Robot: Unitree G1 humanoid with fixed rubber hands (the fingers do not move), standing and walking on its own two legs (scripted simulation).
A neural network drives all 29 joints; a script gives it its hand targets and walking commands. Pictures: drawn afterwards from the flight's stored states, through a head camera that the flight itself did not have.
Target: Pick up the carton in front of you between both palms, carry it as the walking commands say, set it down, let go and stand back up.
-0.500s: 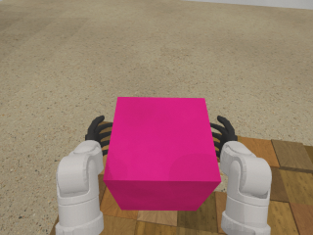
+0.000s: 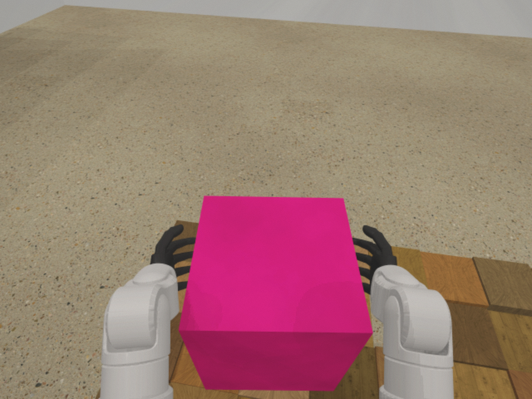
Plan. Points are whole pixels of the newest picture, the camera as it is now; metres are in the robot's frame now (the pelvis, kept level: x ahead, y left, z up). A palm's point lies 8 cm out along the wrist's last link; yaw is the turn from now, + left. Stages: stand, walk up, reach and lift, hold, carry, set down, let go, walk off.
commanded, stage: carry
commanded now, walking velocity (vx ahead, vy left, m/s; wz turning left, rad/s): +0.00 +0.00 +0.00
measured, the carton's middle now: (271, 297) +0.28 +0.00 +0.01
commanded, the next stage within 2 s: none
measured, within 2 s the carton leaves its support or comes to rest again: neither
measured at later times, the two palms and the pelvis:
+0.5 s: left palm (171, 301) +0.22 +0.13 +0.09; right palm (403, 305) +0.23 -0.17 +0.09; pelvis -0.03 -0.02 +0.00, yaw +0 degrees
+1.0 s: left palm (193, 313) +0.21 +0.10 +0.09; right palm (431, 319) +0.21 -0.20 +0.09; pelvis -0.05 -0.05 +0.00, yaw +0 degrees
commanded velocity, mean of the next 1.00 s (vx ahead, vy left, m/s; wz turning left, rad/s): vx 0.06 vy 0.00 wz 0.00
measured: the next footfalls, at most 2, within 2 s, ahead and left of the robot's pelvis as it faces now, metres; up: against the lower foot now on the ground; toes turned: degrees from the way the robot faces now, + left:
left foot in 1.66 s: +0.29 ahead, +0.07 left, +0.00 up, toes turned +6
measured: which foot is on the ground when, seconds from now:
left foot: down 0.00-1.00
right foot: down 0.00-1.00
